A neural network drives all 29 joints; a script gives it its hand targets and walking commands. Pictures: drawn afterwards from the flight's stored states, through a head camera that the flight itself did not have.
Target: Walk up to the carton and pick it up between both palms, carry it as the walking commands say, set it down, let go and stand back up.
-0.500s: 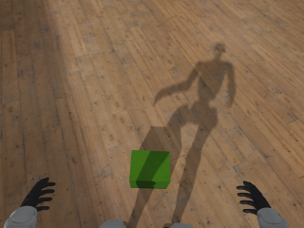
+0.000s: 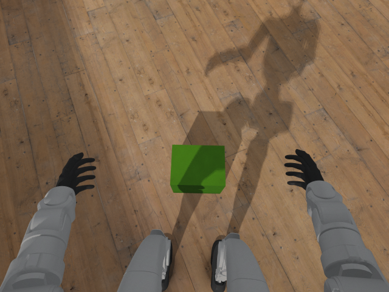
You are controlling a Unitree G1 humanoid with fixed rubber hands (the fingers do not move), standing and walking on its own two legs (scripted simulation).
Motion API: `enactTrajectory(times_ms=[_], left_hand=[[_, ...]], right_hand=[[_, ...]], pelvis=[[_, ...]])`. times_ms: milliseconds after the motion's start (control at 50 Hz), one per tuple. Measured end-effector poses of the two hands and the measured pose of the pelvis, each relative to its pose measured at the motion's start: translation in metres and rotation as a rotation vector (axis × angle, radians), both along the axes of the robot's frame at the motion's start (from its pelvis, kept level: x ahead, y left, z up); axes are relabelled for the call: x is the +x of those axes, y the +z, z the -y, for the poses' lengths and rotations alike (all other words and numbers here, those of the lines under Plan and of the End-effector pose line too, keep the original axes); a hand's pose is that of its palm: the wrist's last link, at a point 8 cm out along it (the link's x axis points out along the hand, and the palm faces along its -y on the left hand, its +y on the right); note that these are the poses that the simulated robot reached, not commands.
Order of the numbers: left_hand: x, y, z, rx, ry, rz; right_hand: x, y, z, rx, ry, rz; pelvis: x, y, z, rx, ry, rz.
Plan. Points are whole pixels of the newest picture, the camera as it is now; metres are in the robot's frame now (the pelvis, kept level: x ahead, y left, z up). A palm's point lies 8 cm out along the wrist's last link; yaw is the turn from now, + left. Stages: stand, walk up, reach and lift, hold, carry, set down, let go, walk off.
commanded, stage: reach and lift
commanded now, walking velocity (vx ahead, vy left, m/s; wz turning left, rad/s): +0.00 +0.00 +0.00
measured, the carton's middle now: (197, 170) +0.48 +0.01 -0.61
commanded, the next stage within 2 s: none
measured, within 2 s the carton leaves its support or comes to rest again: neither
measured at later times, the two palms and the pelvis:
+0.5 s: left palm (108, 138) +0.42 +0.24 -0.14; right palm (280, 136) +0.46 -0.19 -0.14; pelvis -0.03 +0.00 -0.04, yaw +1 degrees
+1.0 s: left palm (126, 135) +0.46 +0.22 -0.21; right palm (263, 134) +0.49 -0.17 -0.21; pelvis -0.02 +0.01 -0.09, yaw +1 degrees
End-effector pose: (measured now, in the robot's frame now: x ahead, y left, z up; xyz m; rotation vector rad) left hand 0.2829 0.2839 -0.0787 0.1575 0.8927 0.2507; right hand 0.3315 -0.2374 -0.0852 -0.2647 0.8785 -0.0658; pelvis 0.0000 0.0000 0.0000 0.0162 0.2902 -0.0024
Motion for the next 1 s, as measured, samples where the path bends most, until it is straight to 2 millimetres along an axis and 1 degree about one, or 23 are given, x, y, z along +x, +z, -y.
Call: enactTrajectory(times_ms=[80, 160, 300, 420, 560, 660, 740, 880, 940, 1000], left_hand=[[0.02, -0.009, 0.006, -0.017, -0.009, 0.024], [0.045, -0.018, 0.014, -0.03, -0.015, 0.054], [0.085, -0.034, 0.026, -0.049, -0.008, 0.111], [0.116, -0.049, 0.035, -0.07, -0.001, 0.16], [0.157, -0.064, 0.046, -0.094, -0.006, 0.222], [0.18, -0.073, 0.056, -0.106, -0.013, 0.255], [0.187, -0.081, 0.06, -0.111, -0.015, 0.271], [0.182, -0.099, 0.061, -0.112, -0.007, 0.267], [0.18, -0.111, 0.061, -0.113, -0.004, 0.256], [0.179, -0.128, 0.061, -0.114, -0.002, 0.247]], right_hand=[[0.017, -0.009, -0.006, 0.012, -0.002, 0.014], [0.039, -0.017, -0.011, 0.024, -0.004, 0.041], [0.079, -0.031, -0.022, 0.058, -0.005, 0.092], [0.11, -0.046, -0.034, 0.098, -0.015, 0.136], [0.146, -0.059, -0.049, 0.139, -0.025, 0.194], [0.167, -0.067, -0.06, 0.157, -0.024, 0.229], [0.172, -0.076, -0.065, 0.165, -0.023, 0.243], [0.165, -0.094, -0.065, 0.165, -0.031, 0.237], [0.163, -0.107, -0.064, 0.166, -0.036, 0.223], [0.162, -0.123, -0.064, 0.169, -0.043, 0.213]], pelvis=[[-0.01, -0.008, 0.001, -0.001, 0.003, -0.05], [-0.018, -0.016, 0.001, -0.002, 0.005, -0.104], [-0.027, -0.029, 0.0, -0.001, 0.005, -0.203], [-0.028, -0.038, -0.001, 0.0, 0.006, -0.286], [-0.025, -0.047, -0.002, -0.001, 0.013, -0.384], [-0.021, -0.052, -0.003, -0.002, 0.014, -0.45], [-0.018, -0.055, -0.005, -0.003, 0.017, -0.493], [-0.016, -0.063, -0.008, -0.009, 0.022, -0.535], [-0.018, -0.073, -0.008, -0.011, 0.023, -0.548], [-0.022, -0.089, -0.009, -0.012, 0.023, -0.56]])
